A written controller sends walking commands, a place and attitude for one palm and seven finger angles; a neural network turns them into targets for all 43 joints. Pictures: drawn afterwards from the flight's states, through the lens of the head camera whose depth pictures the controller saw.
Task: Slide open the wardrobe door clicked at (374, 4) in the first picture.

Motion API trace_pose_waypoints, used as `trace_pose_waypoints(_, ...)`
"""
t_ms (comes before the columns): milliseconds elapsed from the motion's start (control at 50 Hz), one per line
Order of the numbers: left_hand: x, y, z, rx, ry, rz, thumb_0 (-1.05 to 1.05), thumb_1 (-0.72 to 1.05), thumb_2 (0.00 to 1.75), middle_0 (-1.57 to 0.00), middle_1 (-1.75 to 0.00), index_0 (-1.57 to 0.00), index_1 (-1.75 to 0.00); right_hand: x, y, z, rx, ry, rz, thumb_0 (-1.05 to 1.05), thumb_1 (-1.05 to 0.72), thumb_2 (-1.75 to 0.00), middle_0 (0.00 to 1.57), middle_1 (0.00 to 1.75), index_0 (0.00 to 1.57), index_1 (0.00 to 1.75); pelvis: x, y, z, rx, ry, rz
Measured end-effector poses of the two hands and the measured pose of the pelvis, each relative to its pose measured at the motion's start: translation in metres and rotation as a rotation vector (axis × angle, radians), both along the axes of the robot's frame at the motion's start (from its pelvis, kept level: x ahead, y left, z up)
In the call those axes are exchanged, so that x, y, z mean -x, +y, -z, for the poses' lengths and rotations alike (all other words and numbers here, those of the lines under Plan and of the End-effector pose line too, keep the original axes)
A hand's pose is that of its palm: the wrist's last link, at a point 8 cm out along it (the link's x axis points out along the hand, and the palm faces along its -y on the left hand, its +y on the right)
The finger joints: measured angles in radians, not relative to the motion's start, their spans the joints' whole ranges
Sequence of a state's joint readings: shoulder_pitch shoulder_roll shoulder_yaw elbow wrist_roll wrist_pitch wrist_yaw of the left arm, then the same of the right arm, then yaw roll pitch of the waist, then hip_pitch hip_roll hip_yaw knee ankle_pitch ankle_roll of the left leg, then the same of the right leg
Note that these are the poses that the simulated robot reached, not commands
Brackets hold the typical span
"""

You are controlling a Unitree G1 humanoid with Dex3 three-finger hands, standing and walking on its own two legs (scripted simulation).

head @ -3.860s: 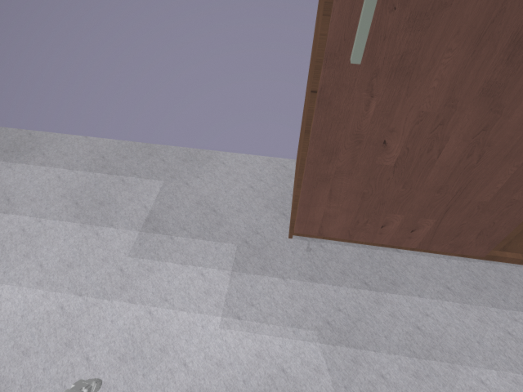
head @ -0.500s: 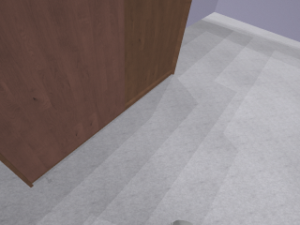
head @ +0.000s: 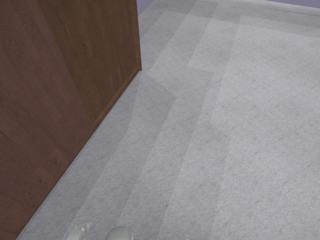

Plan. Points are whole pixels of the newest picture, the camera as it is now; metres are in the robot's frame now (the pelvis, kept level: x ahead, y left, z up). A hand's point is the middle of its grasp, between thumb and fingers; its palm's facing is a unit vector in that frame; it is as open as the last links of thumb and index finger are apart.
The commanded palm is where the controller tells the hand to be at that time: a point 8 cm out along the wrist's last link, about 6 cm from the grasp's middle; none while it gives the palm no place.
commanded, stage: turn to face it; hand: left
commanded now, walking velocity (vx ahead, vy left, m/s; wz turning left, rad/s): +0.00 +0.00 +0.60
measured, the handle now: out of the picture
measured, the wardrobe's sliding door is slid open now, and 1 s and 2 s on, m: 0.00 0.00 0.00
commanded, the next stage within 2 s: take the last steps up to it in 1.96 s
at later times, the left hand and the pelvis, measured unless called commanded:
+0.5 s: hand out of the picture +0.05 +0.26 -0.16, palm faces +0.27 -0.93 -0.25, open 7.4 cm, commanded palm none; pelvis +0.03 +0.03 +0.02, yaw +13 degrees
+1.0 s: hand out of the picture -0.04 +0.18 -0.15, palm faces +0.54 -0.81 -0.23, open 7.4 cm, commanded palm none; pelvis +0.00 -0.02 +0.01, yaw +33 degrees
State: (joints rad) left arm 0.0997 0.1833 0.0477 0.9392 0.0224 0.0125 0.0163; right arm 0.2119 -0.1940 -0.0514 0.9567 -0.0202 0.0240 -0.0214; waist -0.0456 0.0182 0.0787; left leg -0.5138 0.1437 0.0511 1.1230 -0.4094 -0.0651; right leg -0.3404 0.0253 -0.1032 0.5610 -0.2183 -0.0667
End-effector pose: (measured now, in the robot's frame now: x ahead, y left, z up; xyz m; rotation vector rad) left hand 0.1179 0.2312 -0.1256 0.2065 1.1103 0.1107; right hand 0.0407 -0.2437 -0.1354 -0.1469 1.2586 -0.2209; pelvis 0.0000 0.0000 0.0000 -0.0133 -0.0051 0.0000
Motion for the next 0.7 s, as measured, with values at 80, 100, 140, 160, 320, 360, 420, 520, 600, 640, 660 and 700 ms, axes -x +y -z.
trace_pose_waypoints(80, -0.001, 0.003, 0.001, 0.038, -0.016, -0.030, 0.00, 0.91, 0.90, -0.20, -0.30, -0.20, -0.30, -0.038, 0.014, -0.009, 0.000, -0.070, -0.050, 0.00, -0.92, -0.90, 0.19, 0.30, 0.20, 0.30, -0.015, 0.010, -0.002, 0.015, -0.008, -0.028)
trace_pose_waypoints(100, 0.000, 0.005, 0.003, 0.051, -0.022, -0.046, 0.00, 0.91, 0.90, -0.20, -0.30, -0.20, -0.30, -0.044, 0.020, -0.010, -0.001, -0.072, -0.066, 0.00, -0.92, -0.90, 0.19, 0.30, 0.20, 0.30, -0.018, 0.013, -0.002, 0.021, -0.012, -0.040)
trace_pose_waypoints(140, 0.004, 0.012, 0.010, 0.077, -0.029, -0.088, 0.00, 0.91, 0.90, -0.20, -0.30, -0.20, -0.30, -0.054, 0.031, -0.011, 0.003, -0.065, -0.102, 0.00, -0.91, -0.90, 0.19, 0.30, 0.20, 0.30, -0.024, 0.020, 0.001, 0.034, -0.018, -0.067)
trace_pose_waypoints(160, 0.007, 0.016, 0.015, 0.088, -0.027, -0.110, 0.00, 0.91, 0.90, -0.20, -0.30, -0.20, -0.30, -0.058, 0.037, -0.011, 0.005, -0.059, -0.119, 0.00, -0.91, -0.90, 0.19, 0.30, 0.20, 0.30, -0.027, 0.025, 0.003, 0.039, -0.019, -0.081)
trace_pose_waypoints(320, 0.063, 0.052, 0.016, 0.071, 0.132, -0.238, 0.00, 0.91, 0.90, -0.20, -0.30, -0.20, -0.30, -0.069, 0.058, -0.026, 0.027, -0.007, -0.188, 0.00, -0.93, -0.90, 0.20, 0.30, 0.20, 0.30, -0.033, 0.041, -0.010, 0.032, 0.015, -0.140)
trace_pose_waypoints(360, 0.075, 0.059, 0.012, 0.053, 0.159, -0.265, 0.00, 0.91, 0.90, -0.20, -0.30, -0.20, -0.30, -0.069, 0.057, -0.028, 0.028, 0.010, -0.201, 0.00, -0.93, -0.90, 0.20, 0.30, 0.20, 0.30, -0.034, 0.041, -0.013, 0.035, 0.023, -0.156)
trace_pose_waypoints(420, 0.088, 0.067, 0.006, 0.025, 0.182, -0.299, 0.01, 0.91, 0.90, -0.20, -0.30, -0.20, -0.30, -0.070, 0.053, -0.028, 0.028, 0.030, -0.218, 0.00, -0.92, -0.90, 0.20, 0.30, 0.20, 0.30, -0.033, 0.039, -0.016, 0.036, 0.030, -0.185)
trace_pose_waypoints(520, 0.089, 0.068, -0.003, -0.016, 0.150, -0.340, 0.01, 0.91, 0.90, -0.20, -0.30, -0.20, -0.30, -0.071, 0.038, -0.022, 0.022, 0.057, -0.251, 0.01, -0.91, -0.90, 0.20, 0.30, 0.20, 0.30, -0.028, 0.026, -0.015, 0.032, 0.030, -0.245)
trace_pose_waypoints(600, 0.080, 0.055, -0.012, -0.041, 0.074, -0.363, 0.01, 0.91, 0.90, -0.20, -0.30, -0.20, -0.30, -0.077, 0.018, -0.013, 0.010, 0.065, -0.286, 0.01, -0.91, -0.90, 0.20, 0.30, 0.20, 0.30, -0.023, 0.008, -0.012, 0.021, 0.026, -0.297)
trace_pose_waypoints(640, 0.078, 0.044, -0.016, -0.055, 0.030, -0.376, 0.01, 0.91, 0.90, -0.20, -0.30, -0.20, -0.30, -0.084, 0.007, -0.006, 0.000, 0.058, -0.305, 0.01, -0.91, -0.90, 0.20, 0.30, 0.20, 0.30, -0.021, -0.003, -0.007, 0.010, 0.024, -0.324)
trace_pose_waypoints(660, 0.078, 0.040, -0.016, -0.067, 0.006, -0.381, 0.00, 0.91, 0.90, -0.20, -0.30, -0.20, -0.30, -0.089, 0.001, 0.000, -0.007, 0.050, -0.313, 0.01, -0.91, -0.90, 0.20, 0.30, 0.20, 0.30, -0.021, -0.010, -0.003, -0.004, 0.027, -0.335)
trace_pose_waypoints(700, 0.085, 0.027, -0.020, -0.078, -0.013, -0.396, 0.00, 0.91, 0.90, -0.20, -0.30, -0.20, -0.30, -0.100, -0.007, 0.004, -0.010, 0.037, -0.339, 0.01, -0.91, -0.90, 0.20, 0.30, 0.20, 0.30, -0.018, -0.018, -0.002, -0.009, 0.014, -0.363)
